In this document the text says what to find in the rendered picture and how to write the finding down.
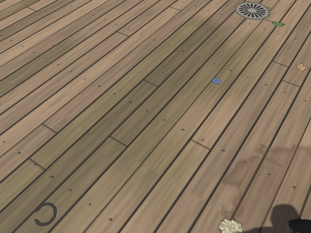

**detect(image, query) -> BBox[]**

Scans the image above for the right robot hand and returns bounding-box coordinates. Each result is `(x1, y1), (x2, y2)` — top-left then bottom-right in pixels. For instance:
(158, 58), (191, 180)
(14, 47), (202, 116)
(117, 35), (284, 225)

(289, 218), (311, 233)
